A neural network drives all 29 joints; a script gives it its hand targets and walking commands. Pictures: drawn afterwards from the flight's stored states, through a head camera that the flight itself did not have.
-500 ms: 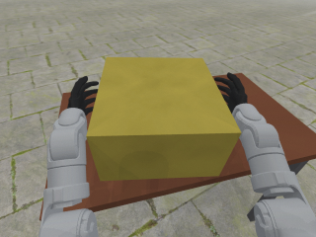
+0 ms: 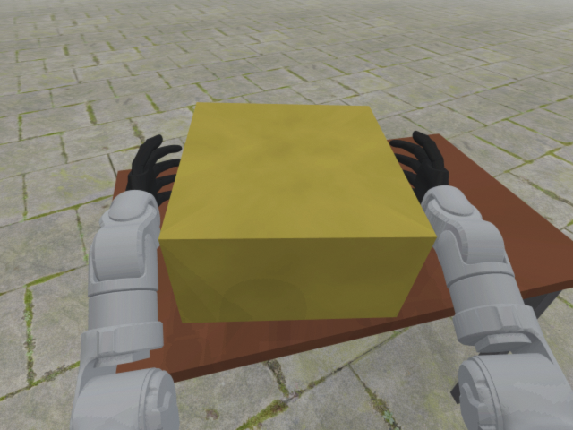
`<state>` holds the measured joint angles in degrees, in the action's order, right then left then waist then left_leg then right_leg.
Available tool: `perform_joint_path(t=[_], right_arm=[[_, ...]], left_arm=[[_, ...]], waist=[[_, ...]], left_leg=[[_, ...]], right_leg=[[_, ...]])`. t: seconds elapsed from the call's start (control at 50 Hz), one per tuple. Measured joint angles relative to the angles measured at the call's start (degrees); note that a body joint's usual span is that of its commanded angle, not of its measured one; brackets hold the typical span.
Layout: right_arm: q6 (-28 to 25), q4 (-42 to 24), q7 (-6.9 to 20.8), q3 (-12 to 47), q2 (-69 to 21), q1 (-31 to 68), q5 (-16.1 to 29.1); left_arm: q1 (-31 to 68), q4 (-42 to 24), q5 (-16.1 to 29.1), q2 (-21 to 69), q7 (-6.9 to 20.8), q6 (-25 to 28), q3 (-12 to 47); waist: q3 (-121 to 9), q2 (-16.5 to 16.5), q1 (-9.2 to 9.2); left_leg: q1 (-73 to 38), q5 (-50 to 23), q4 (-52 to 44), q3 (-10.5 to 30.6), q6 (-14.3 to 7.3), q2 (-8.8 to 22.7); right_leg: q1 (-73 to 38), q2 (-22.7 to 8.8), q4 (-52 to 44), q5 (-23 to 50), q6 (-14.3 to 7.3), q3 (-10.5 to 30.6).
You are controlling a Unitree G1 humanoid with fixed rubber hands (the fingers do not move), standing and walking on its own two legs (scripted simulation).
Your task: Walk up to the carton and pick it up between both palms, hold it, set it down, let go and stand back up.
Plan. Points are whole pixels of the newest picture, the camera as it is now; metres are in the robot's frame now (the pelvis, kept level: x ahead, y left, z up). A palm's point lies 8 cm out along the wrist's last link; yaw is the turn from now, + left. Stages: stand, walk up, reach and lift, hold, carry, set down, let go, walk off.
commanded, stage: hold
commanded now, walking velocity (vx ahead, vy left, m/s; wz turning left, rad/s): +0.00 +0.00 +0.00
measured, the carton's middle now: (287, 200) +0.40 +0.00 +0.16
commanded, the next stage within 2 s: none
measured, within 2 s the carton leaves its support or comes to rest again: neither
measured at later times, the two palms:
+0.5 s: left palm (148, 197) +0.36 +0.18 +0.20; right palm (430, 190) +0.37 -0.19 +0.20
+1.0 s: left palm (146, 194) +0.37 +0.18 +0.20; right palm (429, 188) +0.37 -0.19 +0.20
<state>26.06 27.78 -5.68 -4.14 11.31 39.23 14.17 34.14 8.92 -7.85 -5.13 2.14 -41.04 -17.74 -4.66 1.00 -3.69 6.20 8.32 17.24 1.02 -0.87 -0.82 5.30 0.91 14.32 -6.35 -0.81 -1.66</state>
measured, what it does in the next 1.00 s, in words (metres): stands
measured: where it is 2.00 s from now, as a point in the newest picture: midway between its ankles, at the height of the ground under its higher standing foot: outside the picture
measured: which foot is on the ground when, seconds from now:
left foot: down 0.00-1.00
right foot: down 0.00-1.00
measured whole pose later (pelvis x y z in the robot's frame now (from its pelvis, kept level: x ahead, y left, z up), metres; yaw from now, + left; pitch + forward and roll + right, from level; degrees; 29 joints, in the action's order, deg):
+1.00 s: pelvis +0.00 +0.00 +0.00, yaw +0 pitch -3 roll -1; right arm 25.2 29.2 -5.6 -3.7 11.8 39.8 14.8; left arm 34.6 9.6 -8.0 -5.4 1.8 -40.8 -17.2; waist -4.5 1.3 -3.9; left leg 6.3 8.6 17.6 1.3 -0.9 -0.8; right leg 5.2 1.1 14.2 -6.4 -0.8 -1.4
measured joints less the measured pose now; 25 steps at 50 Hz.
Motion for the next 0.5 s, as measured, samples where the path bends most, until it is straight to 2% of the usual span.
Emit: perform_joint_path(t=[0.22, 0.5], right_arm=[[-0.8, 1.3, 0.1, 0.7, 0.6, 0.9, 0.4], [-0.2, -2.1, -0.8, 1.4, 0.6, -1.5, 1.7]], left_arm=[[0.4, 0.5, -0.2, -0.3, -0.2, 0.3, 0.4], [-2.2, -3.1, 0.0, 0.3, -0.2, -0.1, 0.7]], waist=[[0.1, 0.4, -0.19], [0.8, 0.2, -0.76]], left_leg=[[0.0, 0.3, 0.1, 0.3, 0.2, 0.2], [-0.6, 0.8, 0.5, 0.4, 0.1, 0.1]], right_leg=[[-0.2, 0.2, -0.3, -0.1, -0.2, -0.2], [-1.1, 0.2, -0.4, -0.4, 0.0, 0.0]])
